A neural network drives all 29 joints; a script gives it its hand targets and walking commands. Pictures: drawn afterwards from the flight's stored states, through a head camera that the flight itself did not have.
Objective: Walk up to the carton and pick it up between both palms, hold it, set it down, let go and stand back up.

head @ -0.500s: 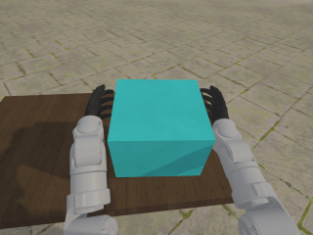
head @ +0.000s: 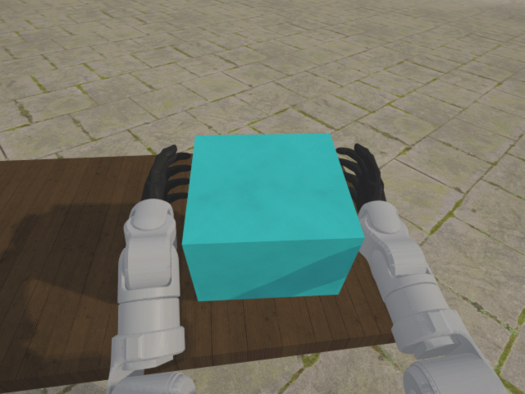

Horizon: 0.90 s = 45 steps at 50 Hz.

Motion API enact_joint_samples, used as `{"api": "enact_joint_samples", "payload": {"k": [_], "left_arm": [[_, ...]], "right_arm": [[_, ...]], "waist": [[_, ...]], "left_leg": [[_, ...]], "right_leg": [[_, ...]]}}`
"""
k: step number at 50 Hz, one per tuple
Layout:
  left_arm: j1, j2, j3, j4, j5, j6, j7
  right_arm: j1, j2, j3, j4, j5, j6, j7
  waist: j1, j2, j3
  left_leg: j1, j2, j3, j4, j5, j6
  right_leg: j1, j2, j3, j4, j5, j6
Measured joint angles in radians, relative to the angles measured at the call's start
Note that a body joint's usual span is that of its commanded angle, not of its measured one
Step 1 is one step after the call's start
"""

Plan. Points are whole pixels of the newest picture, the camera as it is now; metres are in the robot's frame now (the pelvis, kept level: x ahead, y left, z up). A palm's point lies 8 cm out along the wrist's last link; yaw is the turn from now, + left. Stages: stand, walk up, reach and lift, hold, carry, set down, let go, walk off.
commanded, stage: hold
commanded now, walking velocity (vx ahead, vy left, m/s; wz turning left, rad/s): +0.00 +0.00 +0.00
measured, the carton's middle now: (266, 214) +0.36 +0.00 +0.13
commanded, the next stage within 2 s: none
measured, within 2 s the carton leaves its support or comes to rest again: neither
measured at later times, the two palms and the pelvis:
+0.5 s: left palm (158, 201) +0.34 +0.15 +0.17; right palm (372, 201) +0.34 -0.15 +0.16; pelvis -0.01 -0.01 +0.00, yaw +0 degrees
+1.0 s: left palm (159, 202) +0.35 +0.16 +0.16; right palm (368, 199) +0.35 -0.15 +0.16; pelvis +0.00 +0.00 +0.00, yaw +0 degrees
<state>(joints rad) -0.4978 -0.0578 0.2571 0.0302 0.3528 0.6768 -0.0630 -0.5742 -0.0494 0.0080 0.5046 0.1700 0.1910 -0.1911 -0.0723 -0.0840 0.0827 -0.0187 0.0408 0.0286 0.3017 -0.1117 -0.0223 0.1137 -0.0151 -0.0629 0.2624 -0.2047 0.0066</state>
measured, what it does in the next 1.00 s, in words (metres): stands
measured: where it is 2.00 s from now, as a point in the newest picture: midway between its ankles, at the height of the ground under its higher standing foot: outside the picture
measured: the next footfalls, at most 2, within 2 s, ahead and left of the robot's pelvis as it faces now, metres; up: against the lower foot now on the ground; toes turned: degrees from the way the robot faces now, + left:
none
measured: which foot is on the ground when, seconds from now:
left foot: down 0.00-1.00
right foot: down 0.00-1.00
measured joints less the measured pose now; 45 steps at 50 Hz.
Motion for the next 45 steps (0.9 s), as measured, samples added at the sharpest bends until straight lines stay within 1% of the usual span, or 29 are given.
{"api": "enact_joint_samples", "payload": {"k": [7, 13, 20, 24, 29, 32, 41, 45], "left_arm": [[0.013, -0.007, 0.004, -0.014, -0.003, 0.01, -0.002], [-0.002, -0.008, 0.015, -0.006, -0.004, 0.01, -0.009], [-0.037, -0.008, 0.042, 0.038, 0.007, 0.007, -0.034], [-0.047, -0.005, 0.046, 0.053, 0.007, -0.004, -0.037], [-0.071, 0.0, 0.053, 0.094, 0.015, -0.01, -0.038], [-0.075, 0.007, 0.044, 0.101, 0.013, -0.014, -0.034], [-0.047, 0.001, 0.026, 0.069, 0.011, -0.016, -0.019], [-0.012, -0.002, 0.012, 0.03, 0.002, -0.009, -0.01]], "right_arm": [[0.012, -0.004, 0.012, -0.021, 0.002, 0.018, -0.005], [0.009, -0.003, 0.009, -0.026, -0.008, 0.024, -0.009], [-0.011, 0.006, -0.004, 0.008, -0.035, 0.027, -0.01], [-0.018, 0.01, -0.01, 0.018, -0.041, 0.019, -0.01], [-0.038, 0.021, -0.037, 0.059, -0.06, 0.008, -0.001], [-0.04, 0.025, -0.048, 0.065, -0.061, 0.002, 0.002], [-0.028, 0.012, -0.029, 0.046, -0.032, -0.005, 0.008], [-0.006, 0.006, -0.009, 0.022, -0.011, -0.004, 0.005]], "waist": [[-0.004, 0.004, 0.01], [-0.001, 0.013, 0.011], [0.008, 0.015, 0.011], [0.013, 0.012, 0.007], [0.017, 0.003, -0.001], [0.016, 0.002, -0.008], [0.009, -0.001, -0.004], [0.004, -0.005, -0.004]], "left_leg": [[0.016, 0.003, -0.006, -0.002, 0.001, -0.005], [0.021, 0.006, -0.007, -0.012, 0.011, -0.008], [0.023, 0.005, -0.005, -0.027, 0.026, -0.008], [0.013, 0.006, -0.005, -0.025, 0.029, -0.007], [-0.003, 0.003, -0.003, -0.025, 0.033, -0.004], [-0.016, 0.001, -0.003, -0.023, 0.032, -0.002], [-0.01, -0.003, 0.002, -0.01, 0.012, 0.003], [-0.006, -0.002, 0.003, -0.004, 0.003, 0.002]], "right_leg": [[0.016, 0.004, -0.005, 0.001, -0.003, -0.005], [0.013, 0.007, -0.006, 0.007, -0.001, -0.009], [0.004, 0.006, -0.005, 0.015, 0.002, -0.011], [-0.008, 0.007, -0.004, 0.019, 0.004, -0.011], [-0.027, 0.004, -0.003, 0.026, 0.005, -0.009], [-0.037, 0.002, -0.003, 0.023, 0.007, -0.007], [-0.021, -0.003, 0.0, 0.01, 0.003, 0.0], [-0.011, -0.002, 0.001, 0.004, 0.0, 0.001]]}}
